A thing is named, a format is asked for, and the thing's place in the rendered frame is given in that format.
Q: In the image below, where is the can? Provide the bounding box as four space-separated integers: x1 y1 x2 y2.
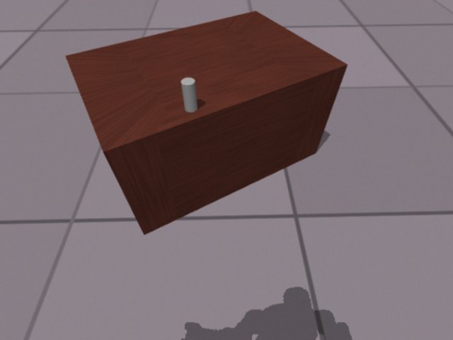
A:
181 77 197 113

